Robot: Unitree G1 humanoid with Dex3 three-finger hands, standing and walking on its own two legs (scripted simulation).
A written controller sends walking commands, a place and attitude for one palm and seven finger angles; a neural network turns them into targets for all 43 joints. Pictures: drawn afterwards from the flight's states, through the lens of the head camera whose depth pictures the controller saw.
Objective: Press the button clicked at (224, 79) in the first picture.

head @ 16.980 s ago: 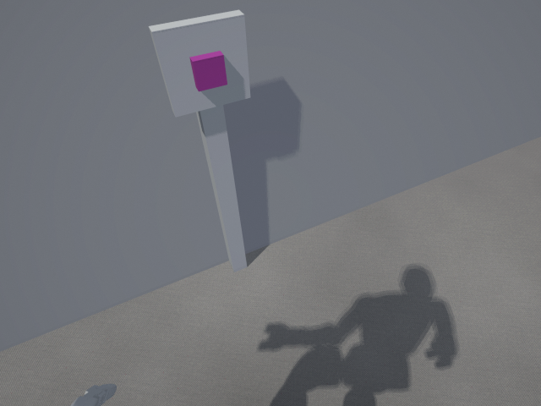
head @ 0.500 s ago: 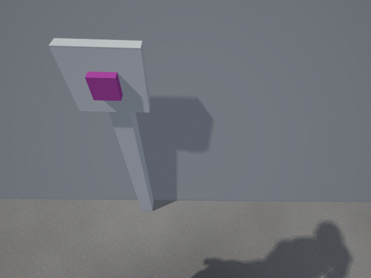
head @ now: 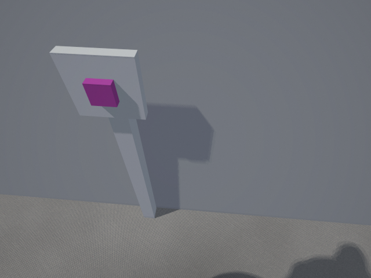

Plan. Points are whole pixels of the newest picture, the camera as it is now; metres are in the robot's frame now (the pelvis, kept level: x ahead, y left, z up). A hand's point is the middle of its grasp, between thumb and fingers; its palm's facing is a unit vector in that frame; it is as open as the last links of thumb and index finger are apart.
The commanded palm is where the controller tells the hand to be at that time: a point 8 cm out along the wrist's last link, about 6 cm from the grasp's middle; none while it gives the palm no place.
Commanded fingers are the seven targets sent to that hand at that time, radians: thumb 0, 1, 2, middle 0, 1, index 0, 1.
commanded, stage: come to a stop and stand still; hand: left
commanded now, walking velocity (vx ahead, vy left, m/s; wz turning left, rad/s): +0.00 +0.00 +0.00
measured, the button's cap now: (102, 92) +0.49 +0.24 +0.13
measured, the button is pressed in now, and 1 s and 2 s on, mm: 0 0 0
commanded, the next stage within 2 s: look again from close up in 0.16 s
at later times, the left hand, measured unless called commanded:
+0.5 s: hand out of the picture +0.01 +0.21 -0.18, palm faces +0.01 -0.98 -0.22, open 7.4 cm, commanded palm none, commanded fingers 0.00 0.90 0.90 -0.20 -0.30 -0.20 -0.30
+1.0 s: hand (79, 270) +0.15 +0.24 -0.07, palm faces +0.22 -0.95 -0.20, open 7.2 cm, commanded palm +0.10 +0.29 -0.05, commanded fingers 0.00 0.90 0.90 -0.42 -0.54 -0.42 -0.54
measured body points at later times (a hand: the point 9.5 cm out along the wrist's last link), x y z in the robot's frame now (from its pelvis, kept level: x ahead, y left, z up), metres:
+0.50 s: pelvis +0.00 +0.04 -0.01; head +0.01 +0.04 +0.44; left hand +0.01 +0.26 -0.16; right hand +0.04 -0.19 -0.16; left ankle +0.00 +0.14 -0.74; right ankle -0.05 -0.07 -0.74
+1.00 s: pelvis +0.00 +0.05 -0.01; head +0.01 +0.05 +0.44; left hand +0.13 +0.29 -0.06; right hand +0.04 -0.19 -0.14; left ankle +0.00 +0.14 -0.74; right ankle -0.05 -0.07 -0.74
